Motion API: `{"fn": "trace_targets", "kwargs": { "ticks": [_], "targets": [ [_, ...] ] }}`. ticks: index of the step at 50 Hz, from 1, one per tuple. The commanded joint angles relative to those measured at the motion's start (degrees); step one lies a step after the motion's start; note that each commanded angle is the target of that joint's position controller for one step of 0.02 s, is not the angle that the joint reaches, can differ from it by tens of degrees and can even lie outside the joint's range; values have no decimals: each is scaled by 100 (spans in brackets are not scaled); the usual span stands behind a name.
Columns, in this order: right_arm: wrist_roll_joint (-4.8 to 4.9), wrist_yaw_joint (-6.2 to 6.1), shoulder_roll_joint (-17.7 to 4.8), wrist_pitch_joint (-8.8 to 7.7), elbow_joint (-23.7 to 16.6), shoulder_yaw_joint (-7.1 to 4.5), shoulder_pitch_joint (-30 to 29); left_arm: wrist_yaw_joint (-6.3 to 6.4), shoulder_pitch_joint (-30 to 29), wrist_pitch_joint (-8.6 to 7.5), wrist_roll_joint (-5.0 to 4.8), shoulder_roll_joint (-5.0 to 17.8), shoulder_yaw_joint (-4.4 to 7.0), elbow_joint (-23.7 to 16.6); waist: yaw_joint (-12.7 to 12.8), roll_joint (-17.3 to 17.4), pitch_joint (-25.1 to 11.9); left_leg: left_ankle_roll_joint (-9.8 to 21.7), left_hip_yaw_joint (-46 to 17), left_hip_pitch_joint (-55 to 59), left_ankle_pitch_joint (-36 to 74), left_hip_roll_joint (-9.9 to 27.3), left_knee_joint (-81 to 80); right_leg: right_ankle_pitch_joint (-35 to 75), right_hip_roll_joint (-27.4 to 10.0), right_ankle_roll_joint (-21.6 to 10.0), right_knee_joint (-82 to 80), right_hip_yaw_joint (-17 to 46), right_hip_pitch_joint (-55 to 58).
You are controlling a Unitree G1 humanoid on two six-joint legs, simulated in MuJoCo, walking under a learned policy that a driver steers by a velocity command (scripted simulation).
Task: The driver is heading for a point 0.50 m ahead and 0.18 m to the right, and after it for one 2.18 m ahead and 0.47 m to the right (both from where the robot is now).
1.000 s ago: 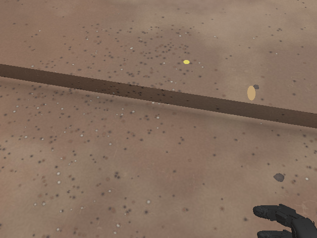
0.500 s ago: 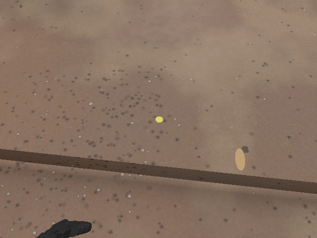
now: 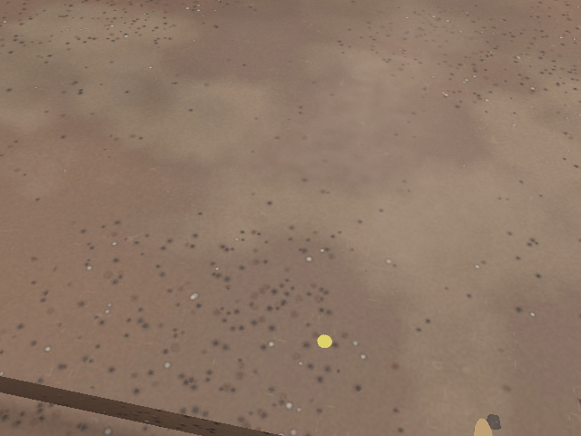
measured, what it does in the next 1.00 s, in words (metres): walks ahead: left foot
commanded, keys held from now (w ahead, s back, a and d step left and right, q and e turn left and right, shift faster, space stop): shift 0.64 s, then w+shift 0.22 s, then w+e+shift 0.14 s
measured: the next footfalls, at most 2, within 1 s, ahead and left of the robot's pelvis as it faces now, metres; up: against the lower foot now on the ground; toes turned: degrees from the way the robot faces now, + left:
left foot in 0.96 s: +0.18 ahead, +0.14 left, +0.00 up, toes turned +2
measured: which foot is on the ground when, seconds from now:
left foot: down 0.00-0.72, up 0.74-0.94, down 0.96-1.00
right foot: down 0.00-0.96, up 0.98-1.00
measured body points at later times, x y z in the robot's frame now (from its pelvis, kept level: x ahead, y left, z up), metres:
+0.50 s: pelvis +0.02 -0.01 +0.01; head +0.02 +0.00 +0.46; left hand -0.01 +0.21 -0.16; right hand +0.03 -0.24 -0.15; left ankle +0.08 +0.08 -0.73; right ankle -0.02 -0.12 -0.73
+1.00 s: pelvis +0.11 +0.04 +0.00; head +0.12 +0.06 +0.45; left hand +0.07 +0.28 -0.16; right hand +0.20 -0.23 -0.12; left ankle +0.14 +0.14 -0.74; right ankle -0.02 -0.10 -0.71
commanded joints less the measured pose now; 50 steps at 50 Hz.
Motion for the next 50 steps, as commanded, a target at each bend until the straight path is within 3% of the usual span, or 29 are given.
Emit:
{"fn": "trace_targets", "kwargs": {
  "ticks": [1,4,5,8,11,32,33,34,35,36,37,38,39,41,43,45,47,48,49,50],
  "targets": [
    [51,-76,-741,57,-125,-134,-63,61,944,147,15,189,15,240,266,756,-632,505,-1372,514,995,1215,-1135,774,-82,52,-684,83,447],
    [154,-37,-684,116,-3,-164,86,87,697,125,99,369,-8,281,52,432,-330,54,-1221,179,-1004,862,-1298,1305,-491,18,-1505,501,580],
    [177,-21,-687,144,51,-199,155,71,575,111,71,424,-2,309,-51,151,51,-5,-1023,291,-1133,667,-1336,993,-513,-39,-1501,539,-1],
    [102,-10,-638,132,258,-228,338,88,539,28,37,278,-33,392,-116,-88,79,59,-949,760,-397,654,-1028,1116,-567,-24,-1704,562,-202],
    [92,7,-573,105,371,-238,361,119,580,-22,29,267,-32,445,-132,-11,-25,85,-877,914,-2,624,-900,1272,-623,-69,-1749,599,-129],
    [100,-35,-340,191,933,-200,648,162,985,-22,34,0,-67,658,-153,48,234,-31,-844,935,-60,574,-926,1235,-655,-119,-1894,598,-133],
    [100,-28,-327,203,957,-200,707,150,1149,-18,48,7,-54,690,-107,47,34,-7,-802,939,-921,461,-916,336,-572,-165,-1976,586,-66],
    [99,-11,-486,237,918,-273,712,131,1194,6,56,188,17,636,-63,-94,110,79,-656,655,-2259,243,-665,-932,-501,-316,-1959,690,-127],
    [65,40,-589,261,774,-320,486,98,1345,32,74,352,82,593,71,-228,435,117,-625,-11,-3071,153,-423,-2030,-680,-530,-2204,1077,-179],
    [51,108,-462,245,520,-310,32,80,1663,31,54,492,144,630,302,-553,784,40,-406,-860,-2971,10,70,-2693,-1109,-799,-2726,1737,137],
    [32,183,-186,183,249,-257,-458,93,1733,-8,32,632,232,684,411,-1109,1128,-92,173,-1456,-1644,-69,1029,-2598,-1803,-1068,-3387,2478,440],
    [-68,224,-342,120,113,-319,-677,110,1605,-54,71,611,278,656,375,-902,1215,-115,35,-1931,-1260,246,1676,-1959,-2136,-1191,-3570,2712,623],
    [-91,267,-455,59,109,-392,-538,112,1423,-121,93,592,308,579,189,-562,1004,-150,-93,-2187,-1132,370,1974,-1390,-2082,-1165,-3505,2550,977],
    [-58,360,-516,-50,85,-474,-291,98,1029,-281,71,635,365,419,-108,-400,590,-171,-151,-1921,-856,480,1913,-613,-1823,-967,-3344,1923,1156],
    [2,405,-408,-78,-30,-490,-310,77,747,-400,14,650,399,273,-218,-599,443,-149,33,-1012,-775,387,1360,-431,-1508,-786,-3333,1346,592],
    [35,389,-344,-90,-134,-506,-261,34,713,-426,15,642,419,224,-267,-730,680,-125,249,74,-1075,260,582,-582,-1430,-882,-3125,1315,-309],
    [59,301,-438,-160,159,-594,770,-12,449,-417,25,690,456,69,-737,-197,527,-174,581,1838,-898,-78,-131,-231,-1110,-937,-2110,1173,-1340],
    [21,210,-750,-269,436,-719,1799,-59,286,-474,80,581,420,-50,-1188,484,-13,-136,14,3277,-1209,295,-389,533,-663,-840,-543,826,-2125],
    [-131,129,-1583,-346,543,-869,2673,-122,88,-544,-2,-69,259,-466,-1347,2382,-581,157,-2751,3970,-3885,2149,-1879,116,122,-532,1837,-52,-3267],
    [-152,111,-1294,-280,482,-769,2188,-183,16,-501,103,125,298,-618,-872,1900,-399,363,-4133,3075,-4932,2593,-2364,208,-42,-658,3094,438,-3589]
  ]
}}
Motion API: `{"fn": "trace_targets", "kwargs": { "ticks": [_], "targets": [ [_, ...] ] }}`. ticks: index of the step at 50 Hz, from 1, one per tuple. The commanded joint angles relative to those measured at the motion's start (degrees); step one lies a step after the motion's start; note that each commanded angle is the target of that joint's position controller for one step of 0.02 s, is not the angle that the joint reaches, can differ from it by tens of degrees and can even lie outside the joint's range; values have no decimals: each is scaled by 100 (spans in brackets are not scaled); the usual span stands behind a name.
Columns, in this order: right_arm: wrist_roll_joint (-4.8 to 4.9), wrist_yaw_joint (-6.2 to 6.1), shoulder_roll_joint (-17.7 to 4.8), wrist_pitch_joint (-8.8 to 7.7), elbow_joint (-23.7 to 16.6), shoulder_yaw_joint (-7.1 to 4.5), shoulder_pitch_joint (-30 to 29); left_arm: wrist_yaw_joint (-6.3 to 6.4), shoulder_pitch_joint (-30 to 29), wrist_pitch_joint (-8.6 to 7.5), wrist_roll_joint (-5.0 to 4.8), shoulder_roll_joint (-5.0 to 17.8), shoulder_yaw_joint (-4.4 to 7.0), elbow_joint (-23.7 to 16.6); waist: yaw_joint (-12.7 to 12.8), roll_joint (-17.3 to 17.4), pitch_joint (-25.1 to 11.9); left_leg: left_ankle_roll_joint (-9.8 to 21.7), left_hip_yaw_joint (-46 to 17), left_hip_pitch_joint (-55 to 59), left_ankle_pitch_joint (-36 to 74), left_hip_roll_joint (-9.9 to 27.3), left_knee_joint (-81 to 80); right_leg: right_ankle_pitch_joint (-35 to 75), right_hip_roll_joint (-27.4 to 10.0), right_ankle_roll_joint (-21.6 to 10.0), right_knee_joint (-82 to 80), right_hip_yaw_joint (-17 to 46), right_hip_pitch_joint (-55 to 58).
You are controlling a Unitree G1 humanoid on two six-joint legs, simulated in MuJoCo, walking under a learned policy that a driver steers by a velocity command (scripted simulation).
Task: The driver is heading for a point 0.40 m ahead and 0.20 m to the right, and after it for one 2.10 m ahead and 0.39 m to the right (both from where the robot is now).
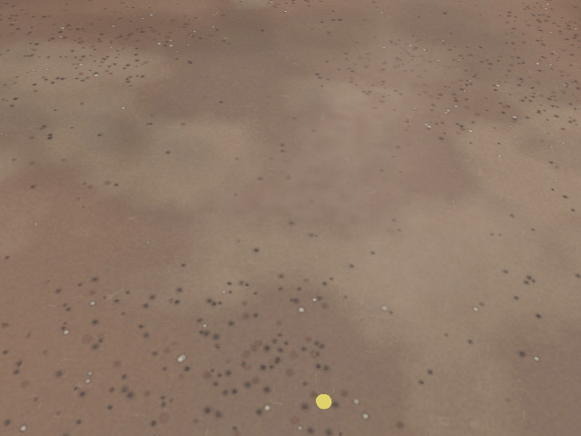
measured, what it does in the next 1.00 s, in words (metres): climbs, turning right: right foot 0.11 m higher, then left foot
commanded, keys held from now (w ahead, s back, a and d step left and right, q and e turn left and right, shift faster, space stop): w+e+shift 0.66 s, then w+q+shift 0.34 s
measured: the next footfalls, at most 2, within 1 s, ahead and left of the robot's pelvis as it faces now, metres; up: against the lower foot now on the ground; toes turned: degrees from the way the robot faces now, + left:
right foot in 0.46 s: +0.48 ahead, -0.12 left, +0.11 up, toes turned -25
left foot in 0.92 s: +0.90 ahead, -0.26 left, +0.11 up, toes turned -30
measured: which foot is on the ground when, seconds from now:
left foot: down 0.00-0.46, up 0.48-0.90, down 0.92-1.00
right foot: up 0.00-0.44, down 0.46-0.90, up 0.92-1.00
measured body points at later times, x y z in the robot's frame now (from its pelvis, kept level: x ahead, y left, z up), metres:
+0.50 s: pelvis +0.34 -0.07 -0.02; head +0.38 -0.05 +0.43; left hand +0.61 +0.06 -0.12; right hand +0.22 -0.27 -0.15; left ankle +0.10 +0.12 -0.59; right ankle +0.45 -0.10 -0.63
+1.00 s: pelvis +0.79 -0.26 +0.09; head +0.80 -0.29 +0.54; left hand +0.99 -0.03 -0.01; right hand +0.74 -0.54 -0.03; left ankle +0.87 -0.24 -0.63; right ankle +0.56 -0.20 -0.48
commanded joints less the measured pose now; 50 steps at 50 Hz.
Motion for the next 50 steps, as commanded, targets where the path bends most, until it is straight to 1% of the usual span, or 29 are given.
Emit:
{"fn": "trace_targets", "kwargs": {
  "ticks": [1,2,5,12,17,18,19,20,22,23,24,25,26,27,28,29,30,32,34,38,40,42,44,45,46,47,48,49,50],
  "targets": [
    [-68,-113,-780,21,151,-129,1297,-189,-1212,-136,90,210,-3,-1113,-400,1256,500,457,-3905,2175,-3937,2328,-2542,618,-169,-398,3212,139,-4089],
    [12,-83,-640,-21,18,-83,864,-268,-1183,-117,68,207,3,-1106,-223,706,571,356,-3055,1740,-3050,2068,-2532,1144,-395,-324,3182,205,-3880],
    [36,-146,-425,-124,93,20,934,-370,-1092,48,124,79,34,-1136,-34,609,435,108,-1375,1585,-1344,1594,-2572,1641,-507,-144,3543,-81,-3799],
    [-194,-46,-70,-233,424,200,1875,-222,-2569,355,35,-205,-77,-1920,-46,514,1126,44,16,1728,-100,1581,-2282,1458,-349,-295,5990,-281,-6104],
    [-174,-168,-15,-233,716,359,2454,-52,-4099,327,36,-395,-417,-3086,60,246,1718,-113,899,1942,1794,1414,-2690,-44,-264,-697,5886,-1140,-7113],
    [-50,-244,-213,-182,458,370,1865,-188,-3619,316,12,-299,-489,-3016,450,104,1426,-162,1547,1264,3317,1208,-2736,286,-278,-820,4468,-1484,-5455],
    [91,-320,-269,-140,243,366,1848,-274,-3328,318,2,-103,-442,-2866,409,-70,963,-156,1653,854,5809,1032,-2407,676,226,-828,3652,-2103,-3789],
    [207,-435,-759,-167,75,296,1991,-322,-2857,361,-17,25,-405,-2818,586,338,435,26,1469,896,8920,1392,-1625,518,636,-818,3399,-2458,-2598],
    [209,-327,-1845,-85,-376,-63,1492,-258,-365,439,-142,694,-58,-2277,1690,1443,-1256,165,1031,1465,10843,1683,1688,-374,1138,-1038,2701,-1688,-494],
    [283,-146,-1829,-63,-489,-179,1390,-213,-124,378,-239,1013,142,-2234,1710,1471,-1545,186,769,793,8317,1396,3984,-856,1049,-1365,1456,-272,487],
    [187,131,-634,-157,-1066,33,772,-158,-998,430,-372,1730,391,-2212,1012,-1050,-1364,-221,378,-1907,328,-426,6861,-1593,-252,-1971,-1052,3448,1206],
    [-37,247,-735,-396,-1820,42,549,-122,-987,518,-139,1966,475,-2422,615,-127,-2060,-95,-1140,-2724,678,-414,7509,-2257,-858,-1997,-2372,5944,1756],
    [-64,255,-657,-458,-1868,67,303,-85,-931,461,-65,1792,464,-2244,520,658,-1493,-23,-1279,-3018,797,-181,7487,-2380,-1010,-1775,-2773,6017,1324],
    [-12,173,-356,-455,-1842,167,351,-39,-779,360,28,1194,318,-1934,216,1124,-336,-12,-1182,-3225,556,-62,7500,-1514,-843,-1619,-2640,5524,190],
    [-93,83,-126,-373,-1963,268,88,-9,-813,221,131,740,182,-1820,23,1469,65,-59,-1216,-3294,144,86,7518,-616,-539,-1542,-2153,4579,-591],
    [-175,17,117,-245,-2079,379,96,26,-902,86,196,615,121,-1750,-202,1252,142,-45,-1200,-3416,-266,134,7964,-130,-229,-1503,-1999,3912,-1067],
    [-280,-46,338,-61,-2290,522,65,28,-842,-35,121,697,124,-1600,-380,1062,137,-38,-1223,-3617,-550,267,8161,510,-39,-1478,-1817,3230,-1363],
    [-303,-98,-52,127,-2465,513,-90,-46,-1063,-224,-1,844,71,-1734,-558,1203,435,-102,-1077,-3294,-780,533,6393,702,348,-1276,-2258,2227,-2076],
    [-238,-78,-263,182,-2798,532,-858,-80,-751,-347,-68,951,53,-1651,-295,1038,796,-163,-543,-2913,-248,603,4594,2025,589,-1109,-2650,1715,-2336],
    [-73,160,-80,127,-2772,617,-1190,-81,111,-403,-153,946,92,-1460,364,267,181,180,141,-1221,2220,286,1388,4916,598,-459,-3312,808,-825],
    [4,186,-317,109,-2596,530,-1321,-70,276,-397,-108,1232,178,-1495,500,-36,-16,313,377,-1167,2383,-94,470,6450,326,-244,-3218,600,617],
    [84,130,-646,83,-2457,400,-1185,-2,340,-415,-51,1415,218,-1539,401,-592,-176,439,452,-1050,2035,-398,65,8524,-39,62,-2602,440,1733],
    [156,16,-1128,108,-2029,162,-52,112,253,-301,198,1452,245,-1515,-305,-718,-538,606,256,-321,1602,-618,-352,9178,-389,234,-1196,337,2438],
    [239,-23,-1288,165,-1602,51,1088,168,-244,-199,325,1523,292,-1695,-929,-649,-860,716,158,585,1581,-571,-603,9147,-361,253,125,122,2210],
    [224,-62,-1480,205,-1205,-97,2484,215,-1199,-155,310,1566,321,-1990,-1904,-58,-1043,1163,-402,2102,1734,-78,-690,7507,128,321,2821,-217,783],
    [98,-40,-1467,236,-896,-93,2685,114,-1467,-288,357,430,13,-2396,-1254,1532,-900,1451,-1637,4000,2807,654,817,-238,1020,392,4950,-67,-2416],
    [-59,44,-1429,172,-1022,-70,2142,36,-458,-359,-59,378,-138,-2675,-427,1615,-1631,2464,-4544,4858,938,1622,-374,-387,921,513,5608,551,-4073],
    [-24,39,-1038,185,-1288,-98,1588,31,-798,-409,3,730,-175,-2599,-535,551,-1157,2433,-4865,4053,-666,1658,-1302,445,380,433,5253,672,-4230],
    [57,20,-889,191,-1290,-68,1411,-18,-1291,-437,116,972,-166,-2719,-450,-86,-457,2217,-4510,2938,-948,1474,-1641,797,164,421,4800,612,-4125]
  ]
}}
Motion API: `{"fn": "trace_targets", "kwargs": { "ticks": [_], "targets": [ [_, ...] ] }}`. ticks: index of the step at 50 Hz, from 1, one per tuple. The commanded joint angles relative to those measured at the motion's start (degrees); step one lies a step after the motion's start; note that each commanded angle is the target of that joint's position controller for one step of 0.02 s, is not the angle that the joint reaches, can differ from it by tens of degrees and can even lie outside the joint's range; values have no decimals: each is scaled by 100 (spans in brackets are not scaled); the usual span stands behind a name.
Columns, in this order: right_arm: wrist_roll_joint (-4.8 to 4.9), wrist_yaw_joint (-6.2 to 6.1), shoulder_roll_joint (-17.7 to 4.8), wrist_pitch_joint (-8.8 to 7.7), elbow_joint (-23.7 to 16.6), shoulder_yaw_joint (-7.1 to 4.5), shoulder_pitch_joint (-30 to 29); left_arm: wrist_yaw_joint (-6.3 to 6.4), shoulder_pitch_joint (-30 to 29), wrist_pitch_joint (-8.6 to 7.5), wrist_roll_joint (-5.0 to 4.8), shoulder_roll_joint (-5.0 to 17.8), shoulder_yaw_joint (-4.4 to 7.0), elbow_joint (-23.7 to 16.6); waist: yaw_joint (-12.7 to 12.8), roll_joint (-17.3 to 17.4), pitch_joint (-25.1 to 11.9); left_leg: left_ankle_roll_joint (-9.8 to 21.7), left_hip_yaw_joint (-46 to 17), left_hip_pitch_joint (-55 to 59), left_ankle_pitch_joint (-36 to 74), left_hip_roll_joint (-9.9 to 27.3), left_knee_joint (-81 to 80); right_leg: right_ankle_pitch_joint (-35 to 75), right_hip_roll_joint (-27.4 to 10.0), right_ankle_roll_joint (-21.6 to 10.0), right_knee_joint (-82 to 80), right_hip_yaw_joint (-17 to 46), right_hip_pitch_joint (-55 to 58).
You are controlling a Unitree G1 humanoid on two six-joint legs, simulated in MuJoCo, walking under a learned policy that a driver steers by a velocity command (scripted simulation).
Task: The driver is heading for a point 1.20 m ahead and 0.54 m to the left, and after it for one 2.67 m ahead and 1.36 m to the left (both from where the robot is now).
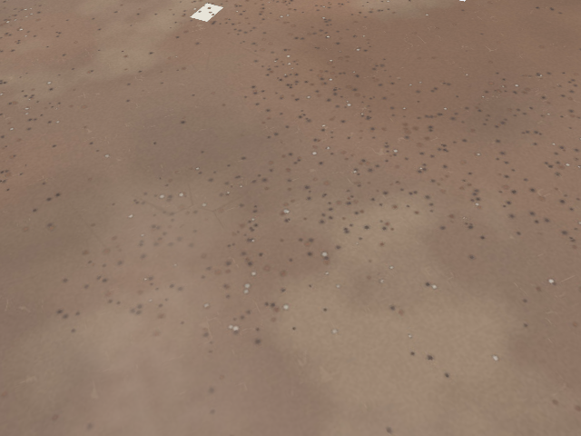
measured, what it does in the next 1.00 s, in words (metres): walks ahead, turning left: right foot, then left foot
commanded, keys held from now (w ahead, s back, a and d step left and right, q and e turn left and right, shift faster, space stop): w+q+shift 1.00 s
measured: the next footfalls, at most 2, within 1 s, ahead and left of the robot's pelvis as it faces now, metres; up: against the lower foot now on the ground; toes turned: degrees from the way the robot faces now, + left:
right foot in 0.32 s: +0.55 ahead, -0.12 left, +0.00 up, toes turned +17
left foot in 0.74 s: +0.84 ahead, +0.25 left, +0.00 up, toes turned +42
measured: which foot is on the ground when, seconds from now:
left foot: down 0.00-0.32, up 0.34-0.72, down 0.74-1.00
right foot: up 0.00-0.30, down 0.32-0.74, up 0.76-1.00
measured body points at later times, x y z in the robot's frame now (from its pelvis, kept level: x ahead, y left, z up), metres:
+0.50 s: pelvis +0.49 +0.01 +0.01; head +0.51 +0.01 +0.46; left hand +0.45 +0.31 -0.09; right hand +0.74 -0.21 -0.08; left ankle +0.41 +0.08 -0.61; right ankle +0.51 -0.13 -0.72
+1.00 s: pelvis +0.89 +0.26 +0.01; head +0.92 +0.27 +0.46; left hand +0.87 +0.58 -0.04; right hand +1.11 +0.07 -0.12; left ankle +0.81 +0.23 -0.72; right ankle +1.14 +0.25 -0.66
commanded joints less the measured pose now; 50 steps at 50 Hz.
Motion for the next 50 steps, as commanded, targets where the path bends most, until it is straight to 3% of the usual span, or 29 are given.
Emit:
{"fn": "trace_targets", "kwargs": {
  "ticks": [1,3,7,9,11,13,14,15,16,17,18,19,20,22,25,28,30,33,35,36,37,38,39,40,41,42,45,48,50],
  "targets": [
    [20,-31,-335,-59,-79,-177,821,-107,-1052,-245,151,408,-168,-1106,-195,-805,-259,1321,-4029,2522,-881,2056,-1816,312,-859,107,730,501,-3492],
    [84,-96,-420,-174,111,-139,1009,-191,-1079,-31,302,270,-268,-1340,169,-609,255,1141,-3531,1333,-648,1626,-2108,140,-1058,244,203,364,-3309],
    [125,-40,-624,-278,16,-208,874,-346,-2078,48,120,153,-477,-1888,73,-5,795,780,-2452,-424,839,881,-2627,1336,-1216,379,-2627,-196,-1992],
    [247,3,-773,-288,91,-270,1112,-387,-2403,43,26,-54,-542,-1899,-226,185,536,524,-2294,-453,1882,793,-2655,2460,-922,318,-3590,-466,-909],
    [248,17,-923,-256,146,-326,1338,-310,-2481,41,10,58,-503,-1855,-411,308,300,384,-2349,555,2781,887,-2269,2614,-751,244,-4129,-471,-858],
    [211,-39,-1006,-232,192,-354,1477,-191,-2178,-10,32,337,-377,-1757,-284,363,-192,138,-2367,1461,4244,902,-1157,2052,-508,142,-4619,-419,-365],
    [179,-44,-1180,-229,184,-393,1427,-115,-1556,-54,20,527,-269,-1618,74,456,-683,-1,-2366,1574,4590,904,-94,1728,-452,94,-4741,-359,405],
    [175,-26,-1251,-244,80,-425,1122,-25,-566,-89,38,761,-139,-1398,662,477,-1193,-110,-2338,944,3936,742,1209,1492,-830,19,-4630,-89,1673],
    [146,-24,-759,-299,-125,-304,892,99,703,-85,174,1202,56,-1232,1166,-10,-2030,-97,-1975,94,2026,521,2995,-376,-1984,-153,-4501,950,2998],
    [447,-82,42,-281,-482,-70,1438,59,688,-75,324,1505,132,-1187,601,-1903,-3150,-283,-1423,-1490,-1695,117,4996,-855,-3838,-837,-5188,4063,4438],
    [301,-130,-382,-165,-469,-66,1086,15,350,18,207,1263,203,-1180,644,-1356,-2719,-204,-1147,-2356,-1158,560,5406,-1972,-3577,-975,-5719,4481,3905],
    [155,-101,-529,-94,-434,-118,438,6,-20,14,157,674,73,-1140,709,-709,-1576,-196,-1061,-2580,-663,838,5112,-1717,-3146,-803,-5794,3397,3006],
    [87,-21,-474,-47,-496,-122,138,-25,-107,4,150,407,7,-986,617,-344,-892,-210,-996,-2497,-529,991,4845,-701,-2917,-707,-5870,2596,2192],
    [-40,147,-215,122,-642,-85,-85,-26,58,-67,113,251,-33,-630,323,-521,-274,-273,-1027,-2307,-625,1244,4647,437,-2645,-553,-6090,1519,1217],
    [-68,270,53,321,-1065,27,-549,-134,76,-197,-73,140,-40,-299,-14,-670,110,-300,-942,-2661,-479,1502,4413,1579,-2621,-374,-6467,467,838],
    [-71,365,-81,342,-1341,75,-1004,-124,-483,-263,-50,268,-22,-235,-323,-652,420,-297,-670,-2272,654,1421,3396,2259,-2116,-92,-6884,-935,289],
    [-66,467,-131,326,-1401,117,-1373,-115,-372,-275,-71,429,5,-111,-254,-316,624,-158,-55,-1465,1359,1191,2143,2868,-1782,24,-7092,-1638,102],
    [-45,473,-277,265,-1285,89,-1351,-67,124,-221,-79,968,116,-47,-294,-395,364,142,610,-535,1251,555,1422,6415,-1894,82,-6268,-1893,964],
    [-30,382,-592,218,-984,-55,-193,8,19,-28,-29,1356,224,-161,-1001,-656,-369,363,568,745,657,215,1329,7876,-2157,63,-4443,-1797,1198],
    [-28,294,-829,201,-624,-203,986,21,-207,77,-4,1428,257,-287,-1521,-634,-903,545,308,2065,457,104,1097,7737,-2242,2,-2893,-1646,761],
    [-1,146,-1088,213,-328,-372,1526,-25,-203,135,39,1244,241,-311,-1590,-95,-1048,690,-236,3308,180,198,680,4601,-1737,85,-845,-1614,-353],
    [88,45,-1568,280,-394,-469,957,-105,-117,124,157,287,-1,-570,-833,1277,-538,878,-1927,3511,952,1136,726,-877,-777,238,1498,-1496,-2164],
    [-38,42,-2051,360,-733,-577,829,-111,81,24,-11,569,1,-1283,-575,1439,-1992,2018,-4750,4961,-130,2050,-603,-992,-513,349,2313,-169,-3580],
    [0,-25,-1781,372,-759,-575,887,-115,-488,-121,41,788,-28,-1342,-733,411,-1602,1828,-5293,4512,-1062,2175,-1498,-438,-859,319,1839,241,-3929],
    [15,-85,-1475,319,-627,-503,761,-111,-650,-180,24,789,-60,-1315,-483,-103,-674,1628,-4995,3515,-1005,2049,-1714,-152,-1061,311,1197,243,-3854],
    [26,-113,-1310,224,-551,-446,623,-88,-781,-152,108,695,-102,-1285,-224,-496,-290,1491,-4556,2619,-481,1804,-1712,-192,-1233,359,694,244,-3467],
    [55,-113,-958,-13,-510,-276,391,-78,-611,211,233,588,-136,-1249,282,-581,134,1410,-3562,795,387,1338,-1803,-724,-1496,603,-497,258,-2536],
    [79,-77,-959,-130,-508,-289,238,-169,-1631,275,122,270,-274,-1690,155,-288,499,1114,-2887,-325,410,804,-2146,656,-1509,665,-2259,10,-1784],
    [111,-25,-1029,-148,-505,-342,202,-238,-1918,263,-16,171,-321,-1733,-13,-62,397,807,-2654,-478,685,573,-2146,1974,-1283,592,-3351,-91,-976]
  ]
}}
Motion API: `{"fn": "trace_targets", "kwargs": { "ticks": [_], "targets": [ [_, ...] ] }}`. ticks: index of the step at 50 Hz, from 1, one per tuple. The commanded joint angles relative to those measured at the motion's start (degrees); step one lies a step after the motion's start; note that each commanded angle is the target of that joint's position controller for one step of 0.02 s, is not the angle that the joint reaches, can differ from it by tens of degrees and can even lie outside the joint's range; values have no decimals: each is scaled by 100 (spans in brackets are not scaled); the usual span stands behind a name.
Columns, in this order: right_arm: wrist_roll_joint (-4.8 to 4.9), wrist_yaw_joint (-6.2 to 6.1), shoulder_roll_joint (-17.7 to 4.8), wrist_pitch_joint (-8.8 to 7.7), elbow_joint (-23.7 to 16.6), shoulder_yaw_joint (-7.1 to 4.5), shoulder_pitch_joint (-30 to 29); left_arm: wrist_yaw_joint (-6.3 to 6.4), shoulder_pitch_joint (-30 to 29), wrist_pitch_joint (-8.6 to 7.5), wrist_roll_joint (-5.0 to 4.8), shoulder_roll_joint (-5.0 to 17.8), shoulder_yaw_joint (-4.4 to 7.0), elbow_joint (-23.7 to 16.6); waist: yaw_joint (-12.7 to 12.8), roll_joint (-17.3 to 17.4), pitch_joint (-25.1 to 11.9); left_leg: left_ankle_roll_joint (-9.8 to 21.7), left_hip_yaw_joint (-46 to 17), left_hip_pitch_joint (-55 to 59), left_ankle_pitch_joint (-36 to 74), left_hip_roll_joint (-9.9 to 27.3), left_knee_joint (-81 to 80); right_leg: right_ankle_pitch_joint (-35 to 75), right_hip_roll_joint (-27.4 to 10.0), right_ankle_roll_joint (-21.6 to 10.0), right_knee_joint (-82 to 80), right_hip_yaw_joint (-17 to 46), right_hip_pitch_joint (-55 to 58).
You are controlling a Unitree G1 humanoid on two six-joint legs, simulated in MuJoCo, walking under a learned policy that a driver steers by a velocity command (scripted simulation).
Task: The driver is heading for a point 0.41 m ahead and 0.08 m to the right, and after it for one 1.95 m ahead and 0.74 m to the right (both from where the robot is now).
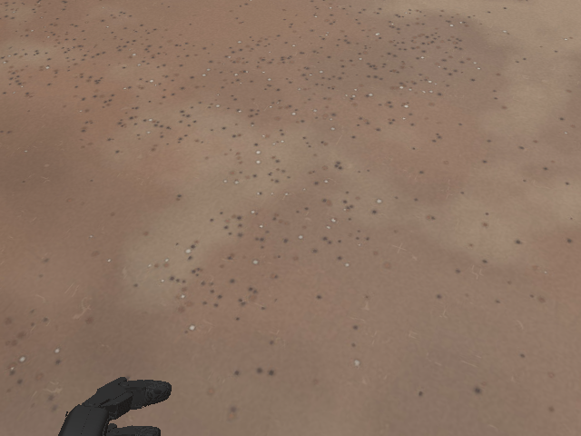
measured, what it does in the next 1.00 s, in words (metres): walks ahead, turning right: right foot, then left foot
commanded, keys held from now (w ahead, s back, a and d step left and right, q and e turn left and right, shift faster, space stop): w+q+shift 0.06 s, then w+shift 0.12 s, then w+e+shift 0.82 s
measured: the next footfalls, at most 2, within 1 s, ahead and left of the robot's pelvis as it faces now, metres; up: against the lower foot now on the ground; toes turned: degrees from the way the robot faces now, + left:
right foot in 0.14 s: +0.34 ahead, -0.19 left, +0.00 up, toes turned +11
left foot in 0.56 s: +0.66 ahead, +0.09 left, +0.00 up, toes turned +0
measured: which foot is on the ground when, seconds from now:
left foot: down 0.00-0.16, up 0.18-0.54, down 0.56-0.98, up 1.00-1.00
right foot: up 0.00-0.12, down 0.14-0.54, up 0.56-0.96, down 0.98-1.00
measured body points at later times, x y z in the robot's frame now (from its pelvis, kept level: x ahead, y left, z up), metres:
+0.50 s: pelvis +0.45 -0.05 +0.00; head +0.48 -0.05 +0.45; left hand +0.30 +0.20 -0.12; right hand +0.77 -0.20 -0.02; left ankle +0.60 +0.09 -0.70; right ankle +0.31 -0.19 -0.73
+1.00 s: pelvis +0.90 -0.09 -0.04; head +0.93 -0.10 +0.41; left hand +1.21 +0.06 -0.10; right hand +0.77 -0.34 -0.17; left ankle +0.65 +0.10 -0.67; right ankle +1.02 -0.16 -0.74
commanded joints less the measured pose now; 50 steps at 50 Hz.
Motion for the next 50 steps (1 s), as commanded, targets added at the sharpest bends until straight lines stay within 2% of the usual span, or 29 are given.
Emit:
{"fn": "trace_targets", "kwargs": {
  "ticks": [1,3,5,6,7,8,9,10,11,12,15,17,20,24,26,27,28,29,30,31,32,37,42,44,46,47,48,49,50],
  "targets": [
    [65,43,-1004,-218,-630,-291,-883,-62,-236,2,-167,569,157,-310,309,18,158,582,-1344,-2069,1480,1135,-1248,1580,373,-49,-1279,-443,2221],
    [77,44,-1065,-198,-574,-335,-676,-41,-258,-15,-202,752,217,-290,194,157,27,393,-1585,-1342,1916,1295,-901,1551,507,-118,-1803,-372,2410],
    [30,3,-1174,-181,-472,-354,-507,35,292,-53,-168,1020,348,-93,395,167,-350,192,-1577,-417,3329,1416,1,881,753,-235,-2070,-503,2803],
    [-6,21,-1277,-179,-418,-356,-537,102,1104,-86,-133,1200,464,121,873,-21,-824,39,-1315,-247,4086,1311,1125,415,901,-322,-2140,-704,3585],
    [-47,38,-1110,-223,-449,-294,-737,206,2248,-118,-71,1415,582,377,1489,-104,-1328,-101,-1052,-911,3803,1122,2724,-102,589,-435,-1928,-529,4844],
    [-11,6,-278,-308,-658,-68,-760,296,3216,-162,119,1881,702,539,1666,-1327,-1933,-193,-610,-2211,975,624,4896,-2547,-772,-682,-2444,1501,6010],
    [155,44,13,-326,-870,83,-20,185,2560,-156,98,2180,783,592,766,-2966,-2159,-280,-254,-3483,-905,302,5760,-3472,-1649,-1181,-4086,4941,6103],
    [-43,-14,-340,-226,-667,89,-461,101,1762,-111,27,1475,696,419,707,-1464,-1110,-217,-128,-3950,-351,852,5987,-3907,-1455,-1370,-4031,4569,5311],
    [-154,63,-459,-204,-712,73,-966,53,1605,-106,-42,1144,636,486,744,-534,-639,-277,-28,-3856,30,1039,5680,-3131,-1135,-1426,-3880,3508,4635],
    [-201,128,-440,-202,-814,87,-1338,23,1644,-117,-22,1033,607,638,706,-198,-387,-317,-28,-3688,83,1146,5326,-2280,-835,-1382,-3864,2801,4115],
    [-342,231,-205,-124,-1112,211,-1721,-14,2086,-226,-162,828,509,1147,433,-602,-14,-517,199,-3673,-220,1458,4449,-975,-340,-1461,-4038,1966,3544],
    [-383,252,-211,-138,-1394,292,-2214,-8,2257,-260,-234,894,530,1237,440,-525,151,-721,446,-3926,70,1604,3818,-282,-271,-1667,-4311,1778,3417],
    [-222,363,-115,-217,-1668,454,-2914,-5,2010,-268,-253,1131,639,1177,429,-415,285,-929,715,-2605,1215,1510,1904,465,131,-1547,-4725,1007,2406],
    [-141,241,-341,-214,-1578,372,-2937,-74,2298,-267,-353,1356,697,1307,462,-386,84,-847,882,-1251,1612,1233,1108,2170,-76,-1404,-4464,923,2724],
    [-214,77,-570,-254,-1262,221,-1967,-60,2442,-232,-339,1491,722,1408,8,-225,-656,-693,982,-27,1029,961,752,3806,176,-1210,-2690,624,3108],
    [-278,-37,-748,-283,-1052,115,-1090,-70,2326,-236,-361,1488,729,1363,-434,-187,-1146,-612,748,1260,807,1327,856,3305,430,-1104,-1298,561,2359],
    [-399,-167,-1190,-299,-965,-43,46,-53,2240,-280,-341,982,606,1177,-819,501,-1992,-457,-827,2452,-1330,2810,607,1134,758,-1071,631,253,1468],
    [-478,-187,-1502,-231,-980,-108,-65,-28,2751,-222,-523,405,469,942,-301,1570,-2534,-19,-3595,3014,-3105,4103,-509,-1608,1139,-1007,2253,-33,98],
    [-322,-196,-1096,-186,-1010,-90,-559,5,2289,-126,-378,782,507,956,-224,1080,-1727,74,-3799,2283,-3448,3834,-916,-1006,818,-1067,2621,-98,-531],
    [-251,-174,-640,-220,-976,8,-882,-32,1803,-66,-275,861,540,932,-141,593,-893,2,-2680,1562,-2490,3539,-844,-586,575,-1053,2433,-159,-638],
    [-248,-134,-428,-257,-876,48,-979,-95,1603,-19,-233,792,532,942,-18,317,-500,-49,-1877,993,-1337,3294,-905,-413,416,-999,2227,-162,-483],
    [-37,-66,-113,-482,-353,97,-716,-317,828,321,-101,419,451,571,387,453,218,-282,212,243,1123,2942,-1423,-100,42,-816,1855,-261,-727],
    [-58,-98,-349,-554,-144,51,-919,-533,-186,285,-143,485,319,102,554,168,543,-639,2061,-276,2654,2359,-1870,1451,289,-1007,-159,-1051,250],
    [-57,-126,-604,-541,-43,10,-645,-561,-388,267,-150,518,295,73,523,104,525,-729,2368,23,4770,2352,-1572,1581,709,-1242,-794,-1561,954],
    [-70,-192,-1007,-416,-61,-86,-484,-486,132,253,-165,749,363,220,865,418,29,-808,2380,672,7212,2520,-440,1057,1158,-1433,-914,-1798,1657],
    [-109,-224,-1211,-302,-113,-143,-611,-429,895,240,-164,945,450,404,1321,526,-421,-779,2325,692,7818,2660,672,700,1326,-1559,-913,-1716,2469],
    [-138,-234,-1310,-198,-229,-178,-852,-345,2067,227,-154,1206,594,743,1856,544,-975,-700,2186,267,7729,2747,2189,376,1439,-1738,-1051,-1472,3768],
    [-194,-184,-1192,-155,-245,-166,-866,-192,2854,246,-156,1490,773,1069,2049,129,-1268,-776,2160,-784,5298,2381,4203,-5,1404,-1879,-1379,-984,5142],
    [-279,-77,-258,-199,-470,67,-842,-71,2329,322,-260,1992,898,1031,1331,-1343,-777,-958,2030,-2607,-808,1321,6564,477,395,-2089,-1505,717,5470]
  ]
}}
Over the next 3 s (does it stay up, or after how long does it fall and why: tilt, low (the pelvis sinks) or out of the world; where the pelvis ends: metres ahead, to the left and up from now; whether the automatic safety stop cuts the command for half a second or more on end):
stays up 2.31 -1.18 0.00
